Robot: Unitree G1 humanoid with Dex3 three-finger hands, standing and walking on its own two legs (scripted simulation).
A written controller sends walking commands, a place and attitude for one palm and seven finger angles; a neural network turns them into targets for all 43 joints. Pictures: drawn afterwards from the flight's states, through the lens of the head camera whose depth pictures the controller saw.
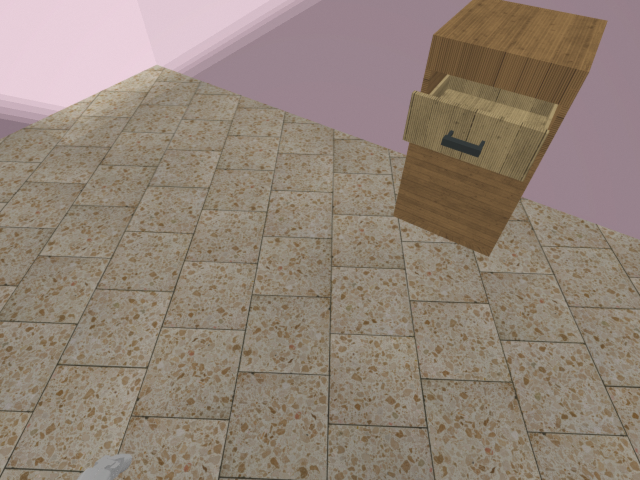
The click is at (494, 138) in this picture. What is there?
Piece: drawer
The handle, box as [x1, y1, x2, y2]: [441, 130, 485, 156]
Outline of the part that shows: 443,137 441,144 475,156 478,156 485,141 482,140 478,146 450,136 453,132 451,130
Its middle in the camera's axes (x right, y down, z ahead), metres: +0.42 -0.28 +1.13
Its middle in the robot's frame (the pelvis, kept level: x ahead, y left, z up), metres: +1.03 -0.38 -0.17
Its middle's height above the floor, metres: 0.59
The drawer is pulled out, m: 0.17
